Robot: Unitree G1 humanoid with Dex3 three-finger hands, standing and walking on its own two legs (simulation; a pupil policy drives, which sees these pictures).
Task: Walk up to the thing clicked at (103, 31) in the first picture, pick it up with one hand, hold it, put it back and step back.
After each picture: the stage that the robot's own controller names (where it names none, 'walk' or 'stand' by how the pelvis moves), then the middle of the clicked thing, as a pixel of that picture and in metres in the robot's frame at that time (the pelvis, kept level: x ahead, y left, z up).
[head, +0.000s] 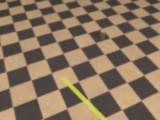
stand; (102, 34) +1.53 -0.27 -0.72
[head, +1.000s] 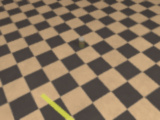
walk; (81, 42) +1.43 +0.07 -0.70
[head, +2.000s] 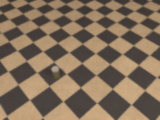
walk; (55, 72) +0.93 +0.27 -0.71
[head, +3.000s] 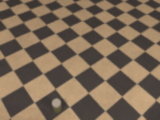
walk; (56, 105) +0.57 +0.18 -0.69
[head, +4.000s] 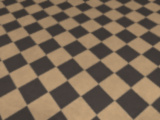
stand; out of the picture +0.41 +0.16 -0.70
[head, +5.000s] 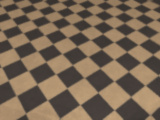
stand; out of the picture +0.37 +0.15 -0.72
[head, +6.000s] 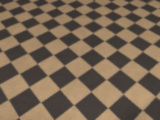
stand; out of the picture +0.36 +0.18 -0.72
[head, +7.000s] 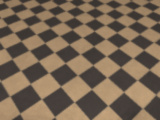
stand; out of the picture +0.38 +0.18 -0.73
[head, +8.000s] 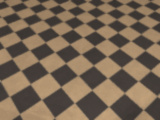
stand; out of the picture +0.36 +0.18 -0.73
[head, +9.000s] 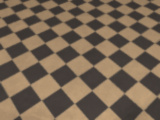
go down; out of the picture +0.36 +0.17 -0.73
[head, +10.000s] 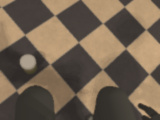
go down; (29, 64) +0.44 +0.20 -0.36
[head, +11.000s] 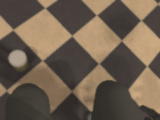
approach; (19, 61) +0.44 +0.22 -0.31
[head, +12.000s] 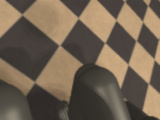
close in; out of the picture +0.43 +0.27 -0.22
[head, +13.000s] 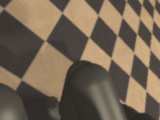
close; out of the picture +0.42 +0.27 -0.22
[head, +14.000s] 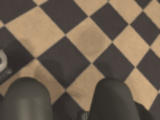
lift; out of the picture +0.35 +0.27 -0.11
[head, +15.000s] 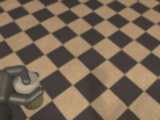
hold; (30, 91) +0.32 +0.17 +0.03
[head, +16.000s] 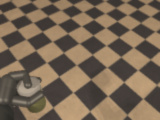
hold; (32, 95) +0.32 +0.17 +0.00
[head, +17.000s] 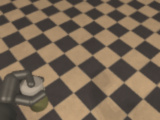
crouch; (35, 94) +0.32 +0.16 +0.00
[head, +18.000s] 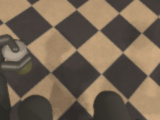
crouch; (18, 58) +0.43 +0.19 -0.09
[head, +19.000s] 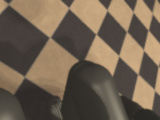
lower; out of the picture +0.41 +0.28 -0.23
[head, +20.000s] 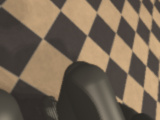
lower; out of the picture +0.42 +0.28 -0.23
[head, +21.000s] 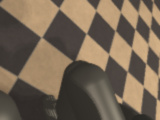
lower; out of the picture +0.43 +0.28 -0.23
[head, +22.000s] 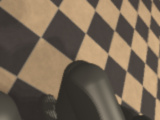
lower; out of the picture +0.43 +0.28 -0.23
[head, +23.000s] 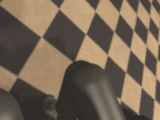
loosen; out of the picture +0.43 +0.27 -0.23
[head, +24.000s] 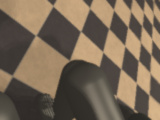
withdraw; out of the picture +0.42 +0.27 -0.23
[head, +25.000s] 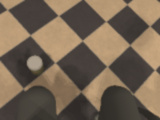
walk; (36, 66) +0.45 +0.20 -0.36
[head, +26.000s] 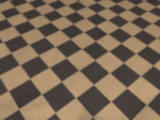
stand; out of the picture +0.37 +0.15 -0.66
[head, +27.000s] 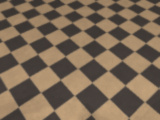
stand; out of the picture +0.39 +0.17 -0.66
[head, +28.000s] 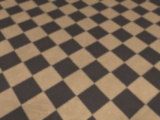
stand; out of the picture +0.38 +0.16 -0.69
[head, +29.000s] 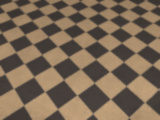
walk; out of the picture +0.40 +0.16 -0.72
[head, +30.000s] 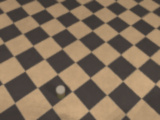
walk; (60, 92) +0.59 +0.13 -0.71
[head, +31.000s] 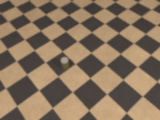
walk; (65, 63) +0.91 +0.20 -0.70
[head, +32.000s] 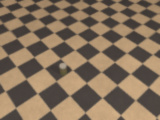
stand; (63, 69) +1.00 +0.17 -0.71
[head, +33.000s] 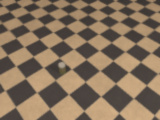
stand; (62, 68) +1.01 +0.18 -0.73
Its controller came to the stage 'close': yes
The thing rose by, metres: 0.70
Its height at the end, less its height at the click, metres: +0.00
